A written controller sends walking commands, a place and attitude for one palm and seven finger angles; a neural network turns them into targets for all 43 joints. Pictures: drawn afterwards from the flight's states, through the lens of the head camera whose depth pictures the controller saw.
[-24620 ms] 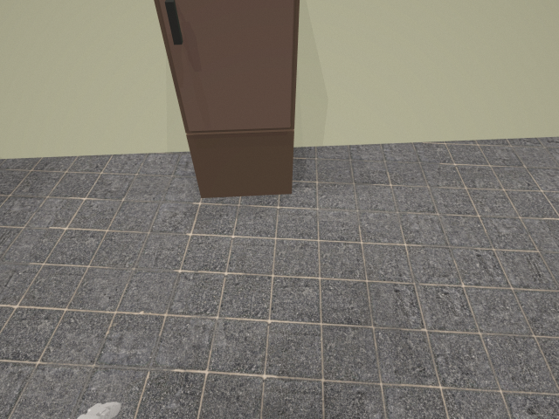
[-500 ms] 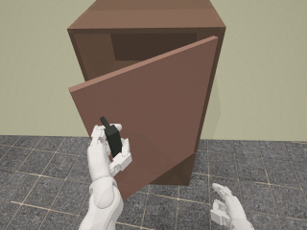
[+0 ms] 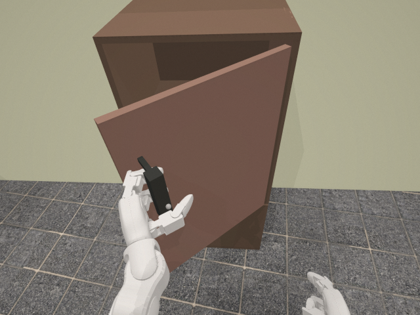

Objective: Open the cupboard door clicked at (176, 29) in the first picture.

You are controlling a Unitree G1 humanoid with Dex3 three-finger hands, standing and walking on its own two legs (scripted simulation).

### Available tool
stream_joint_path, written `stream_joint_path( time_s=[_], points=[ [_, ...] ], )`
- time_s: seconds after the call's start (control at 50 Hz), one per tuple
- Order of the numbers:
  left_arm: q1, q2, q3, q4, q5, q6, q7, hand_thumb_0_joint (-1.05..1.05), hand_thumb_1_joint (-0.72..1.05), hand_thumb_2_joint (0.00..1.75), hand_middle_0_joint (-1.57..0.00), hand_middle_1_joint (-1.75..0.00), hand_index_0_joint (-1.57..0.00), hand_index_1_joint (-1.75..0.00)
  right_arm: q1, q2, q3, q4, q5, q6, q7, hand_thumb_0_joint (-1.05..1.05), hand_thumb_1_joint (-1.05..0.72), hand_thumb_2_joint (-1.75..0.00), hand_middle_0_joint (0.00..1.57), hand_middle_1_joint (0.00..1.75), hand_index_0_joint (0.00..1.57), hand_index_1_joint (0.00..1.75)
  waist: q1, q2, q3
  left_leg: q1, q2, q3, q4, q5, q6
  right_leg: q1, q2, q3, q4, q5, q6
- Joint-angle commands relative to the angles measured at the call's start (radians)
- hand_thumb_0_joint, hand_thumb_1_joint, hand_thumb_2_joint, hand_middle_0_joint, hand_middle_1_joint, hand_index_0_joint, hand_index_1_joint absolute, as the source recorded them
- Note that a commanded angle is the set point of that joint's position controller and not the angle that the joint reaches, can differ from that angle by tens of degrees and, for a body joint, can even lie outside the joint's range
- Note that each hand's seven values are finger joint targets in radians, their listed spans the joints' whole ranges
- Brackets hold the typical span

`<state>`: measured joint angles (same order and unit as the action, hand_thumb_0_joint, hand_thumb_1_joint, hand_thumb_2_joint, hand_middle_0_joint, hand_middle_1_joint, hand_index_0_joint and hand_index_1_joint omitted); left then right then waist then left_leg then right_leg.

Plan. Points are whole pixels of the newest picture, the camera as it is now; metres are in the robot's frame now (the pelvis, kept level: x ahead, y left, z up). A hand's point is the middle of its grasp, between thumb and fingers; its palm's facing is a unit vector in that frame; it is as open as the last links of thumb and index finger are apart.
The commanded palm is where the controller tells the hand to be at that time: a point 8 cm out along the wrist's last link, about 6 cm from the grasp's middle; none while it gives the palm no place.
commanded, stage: open thumb and fingers to let go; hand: left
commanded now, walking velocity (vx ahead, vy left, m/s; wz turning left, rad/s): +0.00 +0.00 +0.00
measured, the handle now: (154, 188) +0.32 +0.14 +0.10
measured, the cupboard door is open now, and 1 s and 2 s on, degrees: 41 41 41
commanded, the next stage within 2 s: slide the hand sideways off the handle in 0.46 s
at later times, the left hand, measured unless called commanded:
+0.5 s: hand (165, 200) +0.29 +0.11 +0.11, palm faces +0.33 -0.94 +0.00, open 15.2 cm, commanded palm +0.24 +0.14 +0.10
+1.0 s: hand (162, 226) +0.24 +0.10 +0.10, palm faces -0.05 -1.00 +0.01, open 16.3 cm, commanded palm +0.21 +0.16 +0.10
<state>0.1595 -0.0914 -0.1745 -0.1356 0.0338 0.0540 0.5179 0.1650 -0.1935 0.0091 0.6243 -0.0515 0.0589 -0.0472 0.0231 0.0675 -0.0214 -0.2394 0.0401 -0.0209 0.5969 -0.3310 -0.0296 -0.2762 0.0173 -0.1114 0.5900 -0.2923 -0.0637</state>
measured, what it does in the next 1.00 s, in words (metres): stands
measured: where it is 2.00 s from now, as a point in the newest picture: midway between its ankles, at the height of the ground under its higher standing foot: outside the picture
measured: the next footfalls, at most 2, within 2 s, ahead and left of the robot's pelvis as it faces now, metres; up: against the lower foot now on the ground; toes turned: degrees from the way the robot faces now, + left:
none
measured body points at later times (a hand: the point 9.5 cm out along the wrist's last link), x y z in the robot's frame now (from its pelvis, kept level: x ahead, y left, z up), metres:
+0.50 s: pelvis -0.01 +0.04 +0.00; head -0.02 +0.03 +0.45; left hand +0.27 +0.16 +0.11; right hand +0.18 -0.16 -0.09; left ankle -0.01 +0.15 -0.73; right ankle +0.02 -0.07 -0.73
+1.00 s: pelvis -0.01 +0.04 +0.00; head -0.02 +0.03 +0.45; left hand +0.24 +0.16 +0.11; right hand +0.18 -0.16 -0.08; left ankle -0.01 +0.15 -0.73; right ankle +0.02 -0.07 -0.73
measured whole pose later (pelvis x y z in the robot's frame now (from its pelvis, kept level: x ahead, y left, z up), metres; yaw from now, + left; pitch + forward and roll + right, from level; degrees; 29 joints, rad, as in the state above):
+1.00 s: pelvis -0.01 +0.04 +0.00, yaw -2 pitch -1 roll +0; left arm 0.24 0.03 -0.23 -0.24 -0.03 0.04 0.11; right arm 0.21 -0.18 0.06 0.52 0.00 -0.01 -0.01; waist 0.03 0.03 -0.02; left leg -0.28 -0.01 0.03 0.65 -0.35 0.02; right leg -0.33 -0.03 -0.05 0.65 -0.30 -0.01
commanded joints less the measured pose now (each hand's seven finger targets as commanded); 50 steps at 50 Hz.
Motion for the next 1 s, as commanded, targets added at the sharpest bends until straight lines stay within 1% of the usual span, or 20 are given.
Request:
stream_joint_path(
  time_s=[0.0, 0.06, 0.12, 0.18, 0.3, 0.36, 0.42, 0.54, 0.56, 0.58, 0.62, 0.66, 0.68, 0.72, 0.78, 0.84, 0.86, 0.92, 0.96, 0.98],
  points=[
    [-0.280, 0.009, 0.007, -0.204, 0.013, -0.084, 0.000, 0.00, -0.43, 0.33, -0.30, -1.21, -0.30, -1.21, -0.186, -0.054, -0.009, -0.170, 0.002, -0.065, -0.013, 0.00, -0.90, -0.90, 0.20, 0.30, 0.20, 0.30, 0.002, -0.160, -0.121, -0.009, -0.056, 0.013, -0.033, 0.106, 0.050, 0.063, -0.081, 0.165, -0.208, -0.004, 0.050],
    [-0.287, -0.012, -0.006, -0.178, 0.016, -0.080, 0.004, 0.00, -0.50, 0.30, -0.30, -1.20, -0.30, -1.20, -0.187, -0.052, -0.011, -0.167, 0.004, -0.069, -0.011, 0.00, -0.90, -0.90, 0.20, 0.30, 0.20, 0.30, 0.006, -0.145, -0.120, 0.002, -0.053, 0.012, -0.041, 0.108, 0.048, 0.058, -0.077, 0.149, -0.208, -0.015, 0.044],
    [-0.269, -0.028, -0.008, -0.167, 0.015, -0.072, 0.013, 0.00, -0.50, 0.30, -0.27, -1.05, -0.27, -1.05, -0.184, -0.052, -0.011, -0.172, 0.002, -0.069, -0.007, 0.00, -0.90, -0.90, 0.20, 0.30, 0.20, 0.30, 0.015, -0.149, -0.144, 0.009, -0.052, 0.019, -0.053, 0.131, 0.048, 0.073, -0.068, 0.126, -0.187, 0.035, 0.043],
    [-0.271, -0.027, -0.005, -0.144, 0.023, -0.060, 0.021, 0.00, -0.50, 0.30, -0.25, -0.90, -0.25, -0.90, -0.183, -0.052, -0.009, -0.171, 0.005, -0.060, -0.004, 0.00, -0.90, -0.90, 0.20, 0.30, 0.20, 0.30, 0.016, -0.164, -0.115, 0.003, -0.049, 0.016, -0.067, 0.121, 0.046, 0.065, -0.064, 0.112, -0.188, 0.016, 0.040],
    [-0.350, -0.083, -0.054, -0.133, 0.040, -0.035, 0.051, 0.00, -0.50, 0.30, -0.20, -0.60, -0.20, -0.60, -0.199, -0.051, -0.006, -0.169, 0.008, -0.046, 0.007, 0.00, -0.90, -0.90, 0.20, 0.30, 0.20, 0.30, 0.008, -0.117, -0.101, 0.005, -0.043, 0.006, -0.078, 0.100, 0.039, 0.028, -0.049, 0.073, -0.156, -0.004, 0.028],
    [-0.360, -0.087, -0.056, -0.127, 0.049, -0.018, 0.067, 0.00, -0.50, 0.30, -0.18, -0.45, -0.18, -0.45, -0.200, -0.052, -0.009, -0.166, 0.008, -0.037, 0.010, 0.00, -0.90, -0.90, 0.20, 0.30, 0.20, 0.30, 0.013, -0.108, -0.132, 0.011, -0.036, 0.000, -0.083, 0.125, 0.033, 0.035, -0.041, 0.052, -0.126, 0.032, 0.022],
    [-0.350, -0.129, -0.092, -0.136, 0.057, 0.003, 0.082, 0.00, -0.50, 0.30, -0.15, -0.30, -0.15, -0.30, -0.197, -0.049, -0.010, -0.168, 0.009, -0.026, 0.024, 0.00, -0.90, -0.90, 0.20, 0.30, 0.20, 0.30, 0.017, -0.079, -0.159, 0.010, -0.029, -0.002, -0.083, 0.175, 0.025, 0.038, -0.031, 0.033, -0.082, 0.093, 0.015],
    [-0.394, -0.151, -0.108, -0.141, 0.049, 0.036, 0.093, 0.00, -0.50, 0.30, -0.15, -0.30, -0.15, -0.30, -0.217, -0.053, -0.008, -0.169, 0.013, -0.002, 0.034, 0.00, -0.90, -0.90, 0.20, 0.30, 0.20, 0.30, 0.014, -0.105, -0.154, -0.007, -0.022, -0.012, -0.078, 0.174, 0.020, 0.023, -0.027, 0.025, -0.064, 0.088, 0.014],
    [-0.376, -0.072, -0.306, -0.102, 0.128, -0.009, -0.125, 0.00, -0.50, 0.30, -0.15, -0.30, -0.15, -0.30, -0.103, -0.085, -0.007, -0.138, 0.018, -0.001, 0.038, 0.00, -0.90, -0.90, 0.20, 0.30, 0.20, 0.30, -0.089, -0.181, -0.070, 0.025, -0.018, -0.022, -0.075, 0.199, 0.034, -0.027, -0.032, 0.059, -0.057, 0.144, 0.023],
    [-0.427, 0.009, -0.223, -0.194, 0.089, -0.058, -0.241, 0.00, -0.50, 0.30, -0.15, -0.30, -0.15, -0.30, -0.100, -0.083, -0.012, -0.183, 0.027, -0.005, 0.025, 0.00, -0.90, -0.90, 0.20, 0.30, 0.20, 0.30, -0.050, -0.110, -0.170, 0.040, -0.020, -0.010, -0.075, 0.211, 0.039, 0.002, -0.031, 0.054, -0.037, 0.179, 0.019],
    [-0.440, 0.074, -0.197, -0.203, 0.059, -0.104, -0.368, 0.00, -0.50, 0.30, -0.15, -0.30, -0.15, -0.30, -0.098, -0.080, 0.001, -0.204, 0.034, -0.017, 0.001, 0.00, -0.90, -0.90, 0.20, 0.30, 0.20, 0.30, -0.037, -0.088, -0.208, 0.044, -0.032, -0.012, -0.067, 0.205, 0.047, 0.027, -0.034, 0.055, -0.024, 0.195, 0.015],
    [-0.410, 0.047, -0.223, -0.183, -0.001, -0.119, -0.485, 0.00, -0.50, 0.30, -0.15, -0.30, -0.15, -0.30, -0.088, -0.084, 0.010, -0.223, 0.049, -0.045, -0.003, 0.00, -0.90, -0.90, 0.20, 0.30, 0.20, 0.30, -0.048, -0.053, -0.173, 0.044, -0.029, -0.025, -0.069, 0.182, 0.042, -0.003, -0.031, 0.048, -0.019, 0.162, 0.014],
    [-0.395, 0.046, -0.198, -0.200, -0.040, -0.123, -0.513, 0.00, -0.50, 0.30, -0.15, -0.30, -0.15, -0.30, -0.096, -0.080, 0.014, -0.234, 0.057, -0.062, -0.005, 0.00, -0.90, -0.90, 0.20, 0.30, 0.20, 0.30, -0.040, -0.043, -0.171, 0.037, -0.025, -0.031, -0.073, 0.175, 0.036, -0.004, -0.028, 0.040, -0.019, 0.144, 0.013],
    [-0.341, 0.030, -0.154, -0.211, -0.110, -0.106, -0.522, 0.00, -0.50, 0.30, -0.15, -0.30, -0.15, -0.30, -0.114, -0.078, 0.020, -0.251, 0.068, -0.094, -0.006, 0.00, -0.90, -0.90, 0.20, 0.30, 0.20, 0.30, -0.023, -0.064, -0.152, 0.011, -0.024, -0.040, -0.083, 0.133, 0.031, -0.001, -0.022, 0.025, -0.028, 0.103, 0.018],
    [-0.224, 0.038, -0.092, -0.240, -0.143, -0.082, -0.483, 0.00, -0.50, 0.30, -0.15, -0.30, -0.15, -0.30, -0.123, -0.081, 0.021, -0.261, 0.072, -0.123, 0.004, 0.00, -0.90, -0.90, 0.20, 0.30, 0.20, 0.30, 0.004, -0.110, -0.137, -0.018, -0.018, -0.049, -0.101, 0.109, 0.017, 0.001, -0.021, 0.013, -0.027, 0.069, 0.025],
    [-0.140, 0.067, -0.066, -0.294, -0.107, -0.074, -0.436, 0.00, -0.50, 0.30, -0.15, -0.30, -0.15, -0.30, -0.111, -0.081, 0.015, -0.270, 0.066, -0.133, 0.019, 0.00, -0.90, -0.90, 0.20, 0.30, 0.20, 0.30, 0.012, -0.136, -0.131, -0.029, -0.016, -0.031, -0.094, 0.136, 0.018, 0.005, -0.022, 0.021, -0.027, 0.091, 0.028],
    [-0.096, 0.105, -0.041, -0.296, -0.088, -0.075, -0.422, 0.00, -0.50, 0.30, -0.15, -0.30, -0.15, -0.30, -0.110, -0.085, 0.014, -0.269, 0.065, -0.129, 0.025, 0.00, -0.90, -0.90, 0.20, 0.30, 0.20, 0.30, 0.027, -0.107, -0.123, -0.039, -0.016, -0.026, -0.099, 0.134, 0.014, 0.012, -0.024, 0.025, -0.025, 0.082, 0.024],
    [-0.102, 0.110, -0.057, -0.342, -0.046, -0.080, -0.398, 0.00, -0.50, 0.30, -0.15, -0.30, -0.15, -0.30, -0.106, -0.079, 0.013, -0.282, 0.059, -0.124, 0.032, 0.00, -0.90, -0.90, 0.20, 0.30, 0.20, 0.30, 0.013, -0.091, -0.109, -0.038, -0.019, -0.012, -0.087, 0.116, 0.023, -0.008, -0.025, 0.036, -0.026, 0.070, 0.026],
    [-0.066, 0.157, -0.014, -0.365, -0.036, -0.086, -0.390, 0.00, -0.50, 0.30, -0.15, -0.30, -0.15, -0.30, -0.103, -0.080, 0.013, -0.285, 0.055, -0.124, 0.030, 0.00, -0.90, -0.90, 0.20, 0.30, 0.20, 0.30, 0.024, -0.082, -0.117, -0.040, -0.022, -0.008, -0.084, 0.121, 0.026, 0.007, -0.024, 0.043, -0.028, 0.075, 0.022],
    [-0.036, 0.147, -0.018, -0.377, -0.042, -0.088, -0.394, 0.00, -0.50, 0.30, -0.15, -0.30, -0.15, -0.30, -0.106, -0.077, 0.015, -0.293, 0.055, -0.122, 0.029, 0.00, -0.90, -0.90, 0.20, 0.30, 0.20, 0.30, 0.025, -0.084, -0.117, -0.040, -0.022, -0.002, -0.083, 0.120, 0.028, 0.011, -0.025, 0.043, -0.029, 0.080, 0.024]
  ],
)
